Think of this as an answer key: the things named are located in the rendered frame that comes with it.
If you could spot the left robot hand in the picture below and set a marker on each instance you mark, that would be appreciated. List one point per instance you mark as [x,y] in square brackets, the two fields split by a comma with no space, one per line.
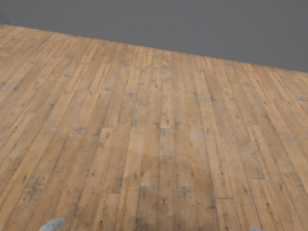
[53,224]

